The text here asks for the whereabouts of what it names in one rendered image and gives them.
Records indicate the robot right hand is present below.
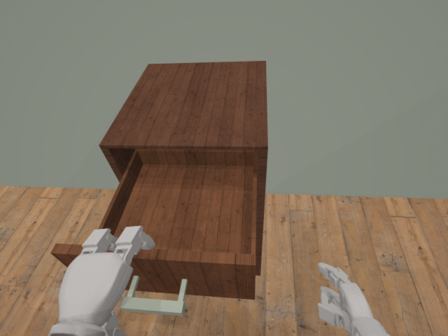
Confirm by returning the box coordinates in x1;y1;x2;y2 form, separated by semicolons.
318;262;374;334

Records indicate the right robot forearm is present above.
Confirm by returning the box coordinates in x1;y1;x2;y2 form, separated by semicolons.
350;317;390;336

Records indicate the left robot forearm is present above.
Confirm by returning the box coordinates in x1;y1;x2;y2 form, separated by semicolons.
48;321;105;336

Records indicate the robot left hand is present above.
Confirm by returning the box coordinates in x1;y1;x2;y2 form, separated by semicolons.
59;225;155;336

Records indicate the cabinet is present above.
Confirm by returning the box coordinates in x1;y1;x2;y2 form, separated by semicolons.
99;61;268;276

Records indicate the handle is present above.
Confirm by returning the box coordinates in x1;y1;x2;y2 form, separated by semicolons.
121;276;188;316

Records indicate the drawer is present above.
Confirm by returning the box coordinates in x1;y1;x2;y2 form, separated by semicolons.
51;149;258;300

